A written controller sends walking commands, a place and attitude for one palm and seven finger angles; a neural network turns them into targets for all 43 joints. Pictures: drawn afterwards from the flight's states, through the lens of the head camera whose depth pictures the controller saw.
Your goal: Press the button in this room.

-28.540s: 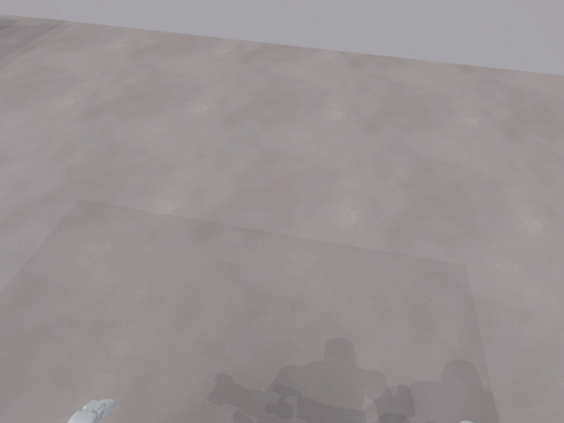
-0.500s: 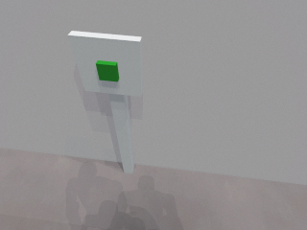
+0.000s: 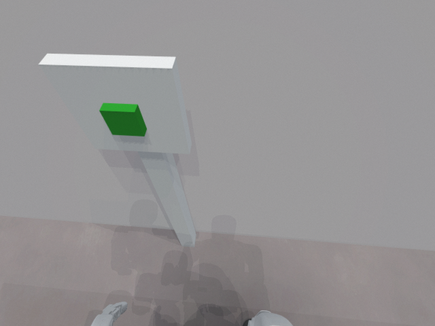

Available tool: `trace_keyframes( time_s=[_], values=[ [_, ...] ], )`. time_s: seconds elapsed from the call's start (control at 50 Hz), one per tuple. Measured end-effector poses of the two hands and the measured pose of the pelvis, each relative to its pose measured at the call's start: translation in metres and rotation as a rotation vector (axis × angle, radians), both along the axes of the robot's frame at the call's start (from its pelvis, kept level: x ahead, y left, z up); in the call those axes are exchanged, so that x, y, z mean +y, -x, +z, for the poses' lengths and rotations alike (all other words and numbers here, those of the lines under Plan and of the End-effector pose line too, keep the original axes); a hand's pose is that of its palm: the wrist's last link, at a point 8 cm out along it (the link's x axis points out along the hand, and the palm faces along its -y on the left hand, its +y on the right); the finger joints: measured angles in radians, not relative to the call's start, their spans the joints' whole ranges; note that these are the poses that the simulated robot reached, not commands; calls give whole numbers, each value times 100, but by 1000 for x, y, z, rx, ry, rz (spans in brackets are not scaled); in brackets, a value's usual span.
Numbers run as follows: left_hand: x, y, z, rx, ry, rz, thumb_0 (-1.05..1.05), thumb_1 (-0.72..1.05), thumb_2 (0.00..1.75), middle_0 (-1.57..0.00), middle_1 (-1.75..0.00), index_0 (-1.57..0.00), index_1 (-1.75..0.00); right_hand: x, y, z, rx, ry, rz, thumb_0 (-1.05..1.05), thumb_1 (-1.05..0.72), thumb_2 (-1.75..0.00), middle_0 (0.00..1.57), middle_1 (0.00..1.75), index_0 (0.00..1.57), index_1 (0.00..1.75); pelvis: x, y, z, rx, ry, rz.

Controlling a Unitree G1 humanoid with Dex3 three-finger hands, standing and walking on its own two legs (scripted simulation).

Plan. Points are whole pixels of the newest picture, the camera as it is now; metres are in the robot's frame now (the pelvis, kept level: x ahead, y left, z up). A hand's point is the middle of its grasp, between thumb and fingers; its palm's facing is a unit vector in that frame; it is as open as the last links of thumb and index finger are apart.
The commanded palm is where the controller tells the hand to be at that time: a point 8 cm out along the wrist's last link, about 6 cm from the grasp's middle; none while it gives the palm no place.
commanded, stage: come to a stop and stand still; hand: left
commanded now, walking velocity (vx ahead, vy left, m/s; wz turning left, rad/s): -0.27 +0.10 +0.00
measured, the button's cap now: (125, 118) +0.45 +0.18 +0.12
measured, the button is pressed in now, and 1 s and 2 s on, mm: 0 0 0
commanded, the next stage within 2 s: look again from close up in 1.14 s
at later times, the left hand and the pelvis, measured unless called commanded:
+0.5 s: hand out of the picture -0.01 +0.23 -0.17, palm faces +0.09 -0.98 -0.19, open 7.4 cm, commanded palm none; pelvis -0.03 +0.04 +0.01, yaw +1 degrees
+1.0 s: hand out of the picture -0.08 +0.17 -0.16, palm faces +0.00 -0.99 -0.15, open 7.3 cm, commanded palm none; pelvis -0.07 +0.02 +0.02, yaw -1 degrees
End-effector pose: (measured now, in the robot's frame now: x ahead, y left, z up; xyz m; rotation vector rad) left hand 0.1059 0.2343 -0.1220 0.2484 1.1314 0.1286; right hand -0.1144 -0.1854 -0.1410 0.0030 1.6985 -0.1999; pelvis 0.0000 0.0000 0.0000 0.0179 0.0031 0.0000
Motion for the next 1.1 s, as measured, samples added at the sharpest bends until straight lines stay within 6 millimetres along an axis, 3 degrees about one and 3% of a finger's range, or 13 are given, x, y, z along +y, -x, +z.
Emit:
trace_keyframes(
  time_s=[0.08,0.14,0.2,0.28,0.34,0.44,0.5,0.6,0.68,0.78,0.9,1.1],
  values=[
    [-11,-5,6,-12,9,14,0,91,90,-20,-30,-20,-30,-29,-62,0,-132,55,36,0,-91,-90,20,30,20,30,-5,-1,9,-12,-26,10],
    [-17,5,6,7,33,25,0,91,90,-20,-30,-20,-30,-44,-110,3,-255,89,74,0,-91,-90,20,30,20,30,-4,2,12,-9,-29,9],
    [-10,16,5,6,38,56,-2,93,90,-21,-30,-20,-30,-51,-149,9,-361,114,116,0,-92,-90,20,30,20,30,1,8,13,-6,-23,5],
    [7,40,-1,32,41,73,-2,93,90,-21,-30,-20,-30,-46,-179,20,-463,138,162,0,-92,-90,20,30,20,30,9,17,11,-6,-11,2],
    [23,63,-12,62,52,95,-1,92,90,-21,-30,-20,-30,-34,-184,24,-516,153,183,0,-92,-90,20,30,20,30,20,22,6,-9,5,1],
    [39,104,-21,145,71,145,0,91,90,-20,-30,-20,-30,-5,-160,28,-492,138,204,0,-92,-90,20,30,20,30,33,29,8,-19,15,7],
    [40,130,-16,195,77,164,0,91,90,-20,-30,-20,-30,-2,-147,29,-457,144,204,-1,-94,-90,20,30,20,30,37,32,13,-4,15,9],
    [30,169,-10,290,77,164,0,91,90,-20,-30,-20,-30,1,-133,22,-427,114,196,0,-94,-90,20,30,20,30,39,38,15,20,-2,-10],
    [16,189,-7,345,71,136,0,91,90,-20,-30,-20,-30,-2,-117,11,-423,94,140,0,-94,-90,21,30,20,30,35,46,13,18,-6,-31],
    [1,196,-3,327,83,108,0,90,90,-20,-30,-20,-30,-12,-91,11,-396,92,116,-1,-95,-90,20,30,20,30,30,55,17,-11,6,-26],
    [-12,188,-9,263,111,92,0,90,90,-20,-30,-20,-30,-17,-53,13,-328,90,113,0,-93,-90,20,30,20,30,21,65,18,-39,10,-21],
    [-15,196,-10,274,113,87,1,91,90,-20,-30,-20,-30,-5,8,12,-198,56,77,0,-92,-90,20,30,20,30,15,75,18,-30,16,-18]
  ],
)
